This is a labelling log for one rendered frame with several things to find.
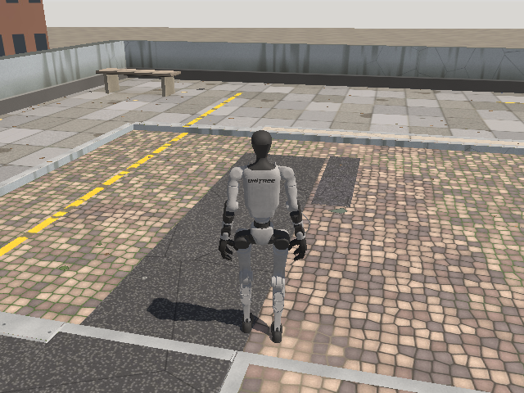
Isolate robot right foot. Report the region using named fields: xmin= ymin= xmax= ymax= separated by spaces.
xmin=271 ymin=321 xmax=282 ymax=343

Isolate right robot hand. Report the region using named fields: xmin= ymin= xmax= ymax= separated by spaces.
xmin=288 ymin=238 xmax=307 ymax=261

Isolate robot left upper arm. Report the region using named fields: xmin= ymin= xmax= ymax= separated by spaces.
xmin=226 ymin=166 xmax=245 ymax=212

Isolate left robot hand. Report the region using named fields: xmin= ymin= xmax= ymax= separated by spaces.
xmin=219 ymin=238 xmax=238 ymax=261

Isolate robot right upper arm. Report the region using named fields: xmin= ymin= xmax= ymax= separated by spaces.
xmin=279 ymin=166 xmax=298 ymax=212

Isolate right robot forearm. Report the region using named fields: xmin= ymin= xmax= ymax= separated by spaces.
xmin=290 ymin=200 xmax=305 ymax=240

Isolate left robot forearm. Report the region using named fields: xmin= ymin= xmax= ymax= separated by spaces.
xmin=220 ymin=201 xmax=235 ymax=241

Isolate robot left thigh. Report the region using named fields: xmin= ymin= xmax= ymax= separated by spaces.
xmin=234 ymin=228 xmax=253 ymax=285

